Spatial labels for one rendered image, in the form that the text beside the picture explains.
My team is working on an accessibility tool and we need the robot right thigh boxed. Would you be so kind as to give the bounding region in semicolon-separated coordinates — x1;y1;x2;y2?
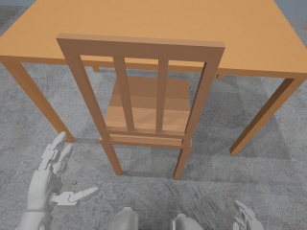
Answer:
170;217;203;230

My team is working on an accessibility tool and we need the table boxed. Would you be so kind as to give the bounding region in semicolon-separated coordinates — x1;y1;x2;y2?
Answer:
0;0;307;155

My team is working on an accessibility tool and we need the left robot hand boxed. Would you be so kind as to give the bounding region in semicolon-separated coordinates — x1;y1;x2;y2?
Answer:
26;131;100;214

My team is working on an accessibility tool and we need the right robot hand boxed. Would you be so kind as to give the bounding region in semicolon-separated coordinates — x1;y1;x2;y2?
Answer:
232;200;264;230

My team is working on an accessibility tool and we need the chair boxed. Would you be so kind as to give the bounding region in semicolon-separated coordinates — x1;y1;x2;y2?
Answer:
56;33;225;180

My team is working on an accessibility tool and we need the robot left shin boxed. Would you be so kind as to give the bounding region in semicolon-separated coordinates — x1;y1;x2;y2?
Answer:
123;207;132;211

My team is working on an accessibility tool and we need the left robot forearm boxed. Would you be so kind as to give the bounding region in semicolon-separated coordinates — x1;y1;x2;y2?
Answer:
14;210;53;230

